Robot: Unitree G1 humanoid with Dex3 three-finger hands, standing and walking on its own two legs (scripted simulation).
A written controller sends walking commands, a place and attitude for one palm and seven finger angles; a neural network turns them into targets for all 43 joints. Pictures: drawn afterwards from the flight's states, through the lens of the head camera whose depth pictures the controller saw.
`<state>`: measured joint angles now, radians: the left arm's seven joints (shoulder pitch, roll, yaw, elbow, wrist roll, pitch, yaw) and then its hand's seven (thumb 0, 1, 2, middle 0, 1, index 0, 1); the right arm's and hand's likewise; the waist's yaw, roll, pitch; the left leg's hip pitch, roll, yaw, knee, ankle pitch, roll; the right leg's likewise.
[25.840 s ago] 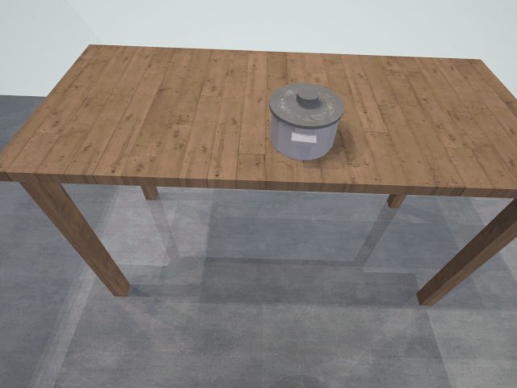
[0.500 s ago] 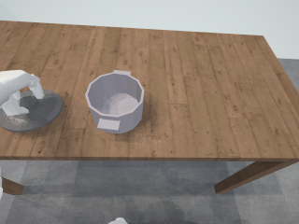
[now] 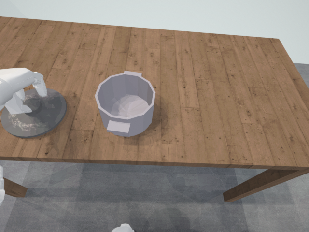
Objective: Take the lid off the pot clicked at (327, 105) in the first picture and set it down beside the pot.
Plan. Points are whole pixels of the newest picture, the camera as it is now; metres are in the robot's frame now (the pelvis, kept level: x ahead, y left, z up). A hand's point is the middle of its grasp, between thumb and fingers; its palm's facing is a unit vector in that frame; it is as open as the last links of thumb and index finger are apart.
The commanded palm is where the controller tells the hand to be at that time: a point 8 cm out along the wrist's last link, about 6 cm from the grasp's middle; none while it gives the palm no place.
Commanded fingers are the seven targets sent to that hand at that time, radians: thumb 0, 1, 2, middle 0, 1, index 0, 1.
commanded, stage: open the fingers wide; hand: left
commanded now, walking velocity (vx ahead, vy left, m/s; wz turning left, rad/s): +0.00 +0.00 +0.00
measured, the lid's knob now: (32, 106) +0.43 +0.34 +0.02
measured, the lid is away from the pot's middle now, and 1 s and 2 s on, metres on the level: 0.26 0.26 0.26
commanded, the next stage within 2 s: raise the empty hand in 0.50 s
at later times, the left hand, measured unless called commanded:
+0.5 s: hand (18, 103) +0.40 +0.34 +0.07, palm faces -0.44 -0.11 -0.89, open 10.9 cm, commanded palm +0.43 +0.34 +0.13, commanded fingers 0.00 -0.00 0.62 -0.34 -0.88 -0.34 -0.88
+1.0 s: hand (14, 89) +0.42 +0.34 +0.11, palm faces -0.39 -0.09 -0.91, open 11.0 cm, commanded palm +0.43 +0.33 +0.18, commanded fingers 0.00 -0.00 0.63 -0.34 -0.87 -0.34 -0.87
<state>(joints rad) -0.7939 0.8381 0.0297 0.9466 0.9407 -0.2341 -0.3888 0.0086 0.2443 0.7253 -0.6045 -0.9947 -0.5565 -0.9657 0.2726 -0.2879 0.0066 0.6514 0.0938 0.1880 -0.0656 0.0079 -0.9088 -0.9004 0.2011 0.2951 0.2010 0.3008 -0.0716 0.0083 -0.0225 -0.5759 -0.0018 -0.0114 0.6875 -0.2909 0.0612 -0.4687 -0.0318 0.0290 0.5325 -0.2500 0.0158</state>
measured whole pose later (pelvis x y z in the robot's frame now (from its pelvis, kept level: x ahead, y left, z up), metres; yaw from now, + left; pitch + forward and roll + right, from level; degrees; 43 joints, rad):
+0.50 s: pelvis +0.00 +0.00 +0.00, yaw +0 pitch +10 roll -4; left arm -0.75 0.82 0.04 0.90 0.93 -0.23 -0.39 0.00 0.01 0.62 -0.36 -0.89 -0.36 -0.89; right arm 0.27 -0.28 0.01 0.64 0.09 0.21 -0.06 0.01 -0.91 -0.90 0.20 0.30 0.20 0.30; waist -0.06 0.01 -0.03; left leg -0.56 -0.01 -0.01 0.68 -0.29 0.07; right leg -0.45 -0.04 0.03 0.52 -0.25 0.01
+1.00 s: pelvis +0.00 +0.00 +0.01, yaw +1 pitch +8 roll -3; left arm -0.81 0.83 0.01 0.87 0.92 -0.18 -0.42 0.00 0.00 0.62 -0.35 -0.88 -0.36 -0.88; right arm 0.27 -0.28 0.02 0.64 0.10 0.20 -0.05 0.01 -0.91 -0.90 0.20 0.30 0.20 0.30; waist -0.07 0.02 -0.02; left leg -0.51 -0.02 -0.01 0.63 -0.27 0.07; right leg -0.40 -0.04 0.03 0.47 -0.23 0.01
